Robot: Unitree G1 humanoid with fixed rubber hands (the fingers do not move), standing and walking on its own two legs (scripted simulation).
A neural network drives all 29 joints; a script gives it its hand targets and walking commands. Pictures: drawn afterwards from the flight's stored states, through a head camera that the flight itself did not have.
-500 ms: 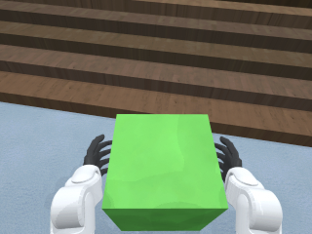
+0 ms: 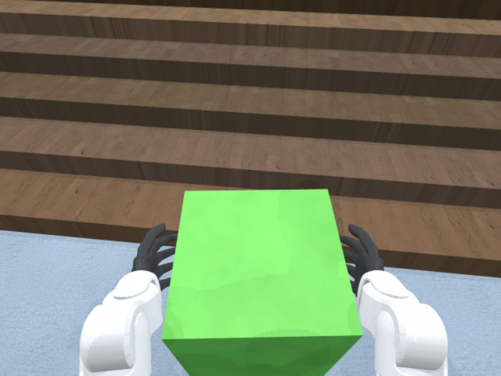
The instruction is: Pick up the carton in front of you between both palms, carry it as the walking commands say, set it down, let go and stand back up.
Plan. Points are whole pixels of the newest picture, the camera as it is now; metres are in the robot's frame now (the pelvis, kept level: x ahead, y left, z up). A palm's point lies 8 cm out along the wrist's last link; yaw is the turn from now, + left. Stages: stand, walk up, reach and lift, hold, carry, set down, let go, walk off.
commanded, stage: carry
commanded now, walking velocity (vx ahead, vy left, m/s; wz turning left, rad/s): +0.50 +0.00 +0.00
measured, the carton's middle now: (257, 290) +0.26 +0.00 +0.03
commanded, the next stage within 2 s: none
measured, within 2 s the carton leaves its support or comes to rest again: neither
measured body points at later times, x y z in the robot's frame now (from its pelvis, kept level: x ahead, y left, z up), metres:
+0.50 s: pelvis +0.34 +0.02 -0.01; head +0.33 +0.03 +0.44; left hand +0.62 +0.17 +0.12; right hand +0.62 -0.13 +0.12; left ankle +0.48 +0.11 -0.72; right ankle +0.14 -0.09 -0.72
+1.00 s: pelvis +0.65 +0.02 +0.00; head +0.70 +0.02 +0.45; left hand +1.03 +0.18 +0.16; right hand +1.04 -0.12 +0.15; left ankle +0.50 +0.11 -0.66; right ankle +0.67 -0.07 -0.72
